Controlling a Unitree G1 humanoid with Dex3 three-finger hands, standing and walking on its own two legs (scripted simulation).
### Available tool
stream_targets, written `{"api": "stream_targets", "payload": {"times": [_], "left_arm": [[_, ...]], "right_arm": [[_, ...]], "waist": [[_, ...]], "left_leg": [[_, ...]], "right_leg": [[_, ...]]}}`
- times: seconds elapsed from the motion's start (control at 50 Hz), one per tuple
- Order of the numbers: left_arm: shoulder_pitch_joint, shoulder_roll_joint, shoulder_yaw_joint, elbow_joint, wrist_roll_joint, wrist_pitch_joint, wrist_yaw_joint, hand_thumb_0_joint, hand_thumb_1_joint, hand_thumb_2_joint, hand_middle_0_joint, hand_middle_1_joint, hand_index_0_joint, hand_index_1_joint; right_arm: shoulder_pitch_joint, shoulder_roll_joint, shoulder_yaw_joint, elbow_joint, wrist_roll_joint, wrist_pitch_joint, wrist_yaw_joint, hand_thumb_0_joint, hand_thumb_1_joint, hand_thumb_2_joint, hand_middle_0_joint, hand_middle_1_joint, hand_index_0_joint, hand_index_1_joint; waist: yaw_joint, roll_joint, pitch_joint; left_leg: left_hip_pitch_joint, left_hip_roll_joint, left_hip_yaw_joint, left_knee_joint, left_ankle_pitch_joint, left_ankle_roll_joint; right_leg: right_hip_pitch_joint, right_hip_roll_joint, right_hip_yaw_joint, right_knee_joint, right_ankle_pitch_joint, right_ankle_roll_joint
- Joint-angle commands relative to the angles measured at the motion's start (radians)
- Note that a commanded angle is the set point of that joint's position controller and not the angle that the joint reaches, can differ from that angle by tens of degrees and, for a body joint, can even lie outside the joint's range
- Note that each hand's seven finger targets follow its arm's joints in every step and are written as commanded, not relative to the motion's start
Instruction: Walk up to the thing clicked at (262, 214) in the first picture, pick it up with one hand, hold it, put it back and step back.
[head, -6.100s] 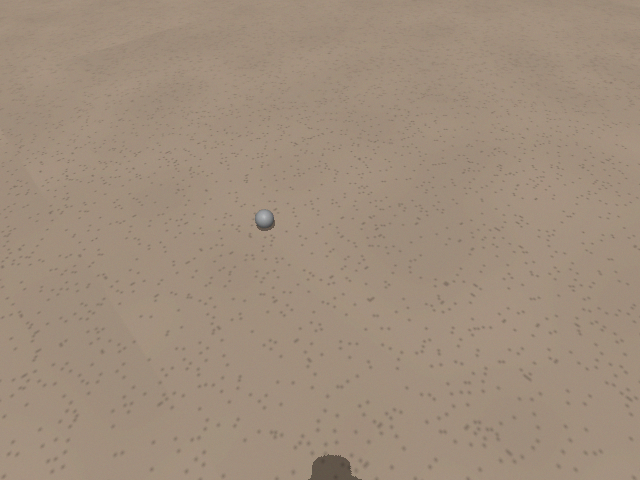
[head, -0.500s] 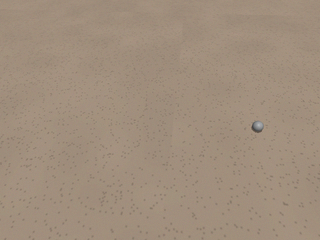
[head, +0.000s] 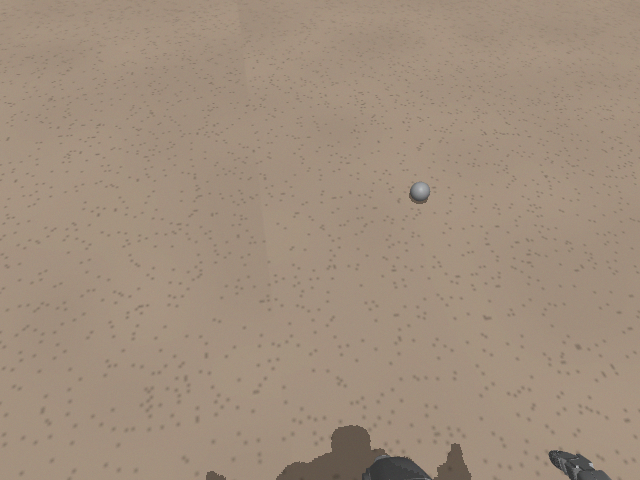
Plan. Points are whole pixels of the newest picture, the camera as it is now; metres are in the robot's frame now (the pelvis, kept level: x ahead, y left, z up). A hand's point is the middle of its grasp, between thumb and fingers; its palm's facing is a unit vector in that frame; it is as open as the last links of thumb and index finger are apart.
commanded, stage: walk up
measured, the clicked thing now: (420, 191) +1.23 -0.48 -0.73
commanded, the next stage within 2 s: stand in 1.72 s
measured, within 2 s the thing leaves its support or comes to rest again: neither
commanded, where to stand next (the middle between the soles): +0.08 -0.02 m, yaw -21 degrees
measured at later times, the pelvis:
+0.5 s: pelvis +0.01 -0.01 -0.02, yaw -13 degrees
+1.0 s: pelvis +0.00 -0.03 -0.02, yaw -20 degrees
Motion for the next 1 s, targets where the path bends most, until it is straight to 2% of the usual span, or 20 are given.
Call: {"api": "stream_targets", "payload": {"times": [0.0, 0.12, 0.14, 0.16, 0.18, 0.26, 0.36, 0.44, 0.48, 0.5, 0.58, 0.64, 0.7, 0.72, 0.74, 0.76, 0.78, 0.9, 0.94, 0.98], "left_arm": [[-0.003, 0.141, 0.044, -0.116, 0.008, -0.026, -0.005, 0.000, 0.900, 0.900, -0.200, -0.300, -0.200, -0.300], [0.139, 0.153, 0.059, -0.079, 0.015, -0.053, 0.012, 0.000, 0.900, 0.900, -0.200, -0.300, -0.200, -0.300], [0.183, 0.235, 0.086, -0.076, 0.022, -0.066, 0.021, 0.000, 0.900, 0.900, -0.200, -0.300, -0.200, -0.300], [0.141, 0.293, 0.090, -0.113, 0.019, -0.076, 0.025, 0.000, 0.900, 0.900, -0.200, -0.300, -0.200, -0.300], [0.129, 0.309, 0.092, -0.127, 0.012, -0.072, 0.025, 0.000, 0.900, 0.900, -0.200, -0.300, -0.200, -0.300], [0.036, 0.217, 0.061, -0.148, 0.003, -0.070, 0.042, 0.000, 0.900, 0.900, -0.200, -0.300, -0.200, -0.300], [0.070, 0.217, 0.058, -0.168, 0.008, -0.067, 0.040, 0.000, 0.900, 0.900, -0.200, -0.300, -0.200, -0.300], [-0.013, 0.181, 0.038, -0.197, -0.012, -0.046, 0.037, 0.000, 0.900, 0.900, -0.200, -0.300, -0.200, -0.300], [0.019, 0.098, 0.013, -0.194, -0.023, -0.041, 0.040, 0.000, 0.900, 0.900, -0.200, -0.300, -0.200, -0.300], [0.030, 0.193, 0.040, -0.159, -0.008, -0.036, 0.055, 0.000, 0.900, 0.900, -0.200, -0.300, -0.200, -0.300], [0.067, 0.184, 0.047, -0.103, -0.012, -0.048, 0.031, 0.000, 0.900, 0.900, -0.200, -0.300, -0.200, -0.300], [0.053, 0.151, 0.040, -0.096, -0.007, -0.060, 0.015, 0.000, 0.900, 0.900, -0.200, -0.300, -0.200, -0.300], [0.117, 0.127, 0.034, -0.051, 0.002, -0.074, 0.026, 0.000, 0.900, 0.900, -0.200, -0.300, -0.200, -0.300], [0.119, 0.145, 0.040, -0.042, 0.008, -0.083, 0.035, 0.000, 0.900, 0.900, -0.200, -0.300, -0.200, -0.300], [0.112, 0.189, 0.051, -0.045, 0.017, -0.094, 0.041, 0.000, 0.900, 0.900, -0.200, -0.300, -0.200, -0.300], [0.063, 0.254, 0.054, -0.066, 0.017, -0.105, 0.046, 0.000, 0.900, 0.900, -0.200, -0.300, -0.200, -0.300], [0.033, 0.285, 0.051, -0.073, 0.015, -0.105, 0.044, 0.000, 0.900, 0.900, -0.200, -0.300, -0.200, -0.300], [-0.031, 0.208, 0.021, -0.048, 0.000, -0.107, 0.046, 0.000, 0.900, 0.900, -0.200, -0.300, -0.200, -0.300], [-0.057, 0.168, 0.007, -0.046, -0.013, -0.098, 0.044, 0.000, 0.900, 0.900, -0.200, -0.300, -0.200, -0.300], [-0.026, 0.142, -0.002, -0.005, -0.027, -0.091, 0.043, 0.000, 0.900, 0.900, -0.200, -0.300, -0.200, -0.300]], "right_arm": [[0.063, -0.297, -0.077, -0.107, 0.008, -0.023, -0.014, 0.000, -0.900, -0.900, 0.200, 0.300, 0.200, 0.300], [0.034, -0.273, -0.056, -0.155, 0.022, 0.003, -0.009, 0.000, -0.900, -0.900, 0.200, 0.300, 0.200, 0.300], [0.058, -0.214, -0.037, -0.166, 0.026, 0.004, -0.009, 0.000, -0.900, -0.900, 0.200, 0.300, 0.200, 0.300], [0.017, -0.169, -0.016, -0.189, 0.029, 0.012, -0.009, 0.000, -0.900, -0.900, 0.200, 0.300, 0.200, 0.300], [0.005, -0.232, -0.034, -0.174, 0.023, 0.016, -0.026, 0.000, -0.900, -0.900, 0.200, 0.300, 0.200, 0.300], [0.086, -0.236, -0.026, -0.097, 0.021, 0.010, -0.019, 0.000, -0.900, -0.900, 0.200, 0.300, 0.200, 0.300], [0.080, -0.215, -0.021, -0.085, 0.014, -0.007, -0.019, 0.000, -0.900, -0.900, 0.200, 0.300, 0.200, 0.300], [0.173, -0.207, -0.034, -0.051, 0.009, -0.027, -0.030, 0.000, -0.900, -0.900, 0.200, 0.300, 0.200, 0.300], [0.125, -0.334, -0.056, -0.083, -0.001, -0.044, -0.035, 0.000, -0.900, -0.900, 0.200, 0.300, 0.200, 0.300], [0.085, -0.373, -0.068, -0.091, 0.012, -0.045, -0.027, 0.000, -0.900, -0.900, 0.200, 0.300, 0.200, 0.300], [0.040, -0.301, -0.042, -0.091, 0.009, -0.051, -0.030, 0.000, -0.900, -0.900, 0.200, 0.300, 0.200, 0.300], [0.053, -0.294, -0.039, -0.096, -0.002, -0.038, -0.020, 0.000, -0.900, -0.900, 0.200, 0.300, 0.200, 0.300], [0.016, -0.284, -0.027, -0.106, 0.009, -0.014, -0.013, 0.000, -0.900, -0.900, 0.200, 0.300, 0.200, 0.300], [0.020, -0.252, -0.014, -0.107, 0.018, -0.005, -0.012, 0.000, -0.900, -0.900, 0.200, 0.300, 0.200, 0.300], [0.032, -0.200, 0.004, -0.116, 0.026, -0.002, -0.011, 0.000, -0.900, -0.900, 0.200, 0.300, 0.200, 0.300], [0.009, -0.145, 0.020, -0.129, 0.033, 0.004, -0.010, 0.000, -0.900, -0.900, 0.200, 0.300, 0.200, 0.300], [-0.022, -0.209, 0.001, -0.111, 0.029, 0.012, -0.022, 0.000, -0.900, -0.900, 0.200, 0.300, 0.200, 0.300], [0.042, -0.198, 0.009, -0.014, 0.030, -0.008, -0.017, 0.000, -0.900, -0.900, 0.200, 0.300, 0.200, 0.300], [0.057, -0.208, 0.001, 0.012, 0.021, -0.019, -0.019, 0.000, -0.900, -0.900, 0.200, 0.300, 0.200, 0.300], [-0.042, -0.266, -0.003, 0.007, 0.024, -0.027, -0.015, 0.000, -0.900, -0.900, 0.200, 0.300, 0.200, 0.300]], "waist": [[-0.044, 0.220, -0.146], [0.030, 0.158, -0.189], [0.054, -0.094, -0.203], [0.055, -0.199, -0.149], [0.066, -0.148, -0.141], [0.002, -0.136, -0.110], [0.028, -0.135, -0.132], [-0.050, -0.068, -0.166], [-0.029, 0.222, -0.151], [-0.029, 0.210, -0.134], [0.005, 0.212, -0.068], [-0.021, 0.259, -0.126], [0.020, 0.235, -0.180], [0.026, 0.184, -0.185], [0.024, 0.059, -0.195], [0.012, -0.095, -0.145], [0.019, -0.078, -0.127], [-0.016, -0.107, -0.164], [-0.035, -0.053, -0.193], [0.018, 0.047, -0.189]], "left_leg": [[0.160, 0.268, -0.171, -0.107, 0.436, 0.176], [-0.042, 0.202, -0.062, 0.135, 0.284, 0.100], [-0.204, 0.105, 0.001, 0.369, 0.092, 0.035], [-0.410, -0.048, -0.011, 0.487, -0.309, -0.018], [-0.358, -0.003, -0.103, 0.590, -0.384, -0.024], [-0.283, 0.009, -0.104, 0.503, -0.199, -0.022], [-0.177, -0.022, -0.085, 0.278, -0.165, -0.019], [0.082, -0.053, -0.082, -0.009, 0.037, 0.017], [0.089, 0.308, -0.591, -0.232, -0.021, 0.155], [-0.029, 0.426, -0.659, -0.229, -0.022, 0.272], [-0.056, 0.237, -0.319, -0.162, 0.088, 0.183], [0.015, 0.213, -0.245, -0.112, 0.127, 0.174], [-0.040, 0.191, -0.167, 0.029, 0.213, 0.143], [-0.080, 0.158, -0.133, 0.101, 0.228, 0.103], [-0.179, 0.109, -0.100, 0.213, 0.147, 0.049], [-0.298, 0.003, -0.052, 0.277, -0.137, -0.017], [-0.187, 0.018, -0.127, 0.372, -0.306, -0.013], [-0.043, -0.008, -0.090, 0.106, -0.124, 0.009], [0.098, 0.032, -0.148, -0.058, 0.102, 0.024], [0.004, 0.158, -0.292, -0.105, 0.045, 0.102]], "right_leg": [[-0.012, -0.026, -0.061, -0.131, -0.008, -0.005], [0.319, 0.019, -0.099, -0.486, 0.139, -0.069], [0.426, -0.136, 0.194, -0.585, 0.191, -0.119], [0.412, -0.330, 0.520, -0.625, 0.233, -0.260], [0.308, -0.389, 0.551, -0.606, 0.259, -0.346], [0.216, -0.182, 0.244, -0.556, 0.253, -0.213], [0.181, -0.177, 0.242, -0.471, 0.472, -0.229], [0.015, -0.134, 0.219, -0.305, 0.449, -0.151], [-0.133, 0.103, 0.095, -0.053, -0.025, -0.035], [-0.056, 0.058, 0.107, 0.112, -0.190, -0.026], [-0.048, 0.014, 0.062, 0.073, -0.080, -0.027], [0.022, 0.009, -0.033, -0.132, -0.088, -0.015], [0.209, 0.039, -0.101, -0.405, 0.082, -0.030], [0.277, 0.041, -0.072, -0.498, 0.170, -0.040], [0.344, -0.049, 0.110, -0.527, 0.215, -0.070], [0.273, -0.269, 0.456, -0.597, 0.176, -0.163], [0.128, -0.345, 0.512, -0.570, 0.235, -0.277], [0.156, -0.179, 0.214, -0.445, 0.496, -0.163], [0.084, -0.150, 0.171, -0.400, 0.466, -0.106], [0.133, -0.031, 0.083, -0.382, 0.164, -0.046]]}}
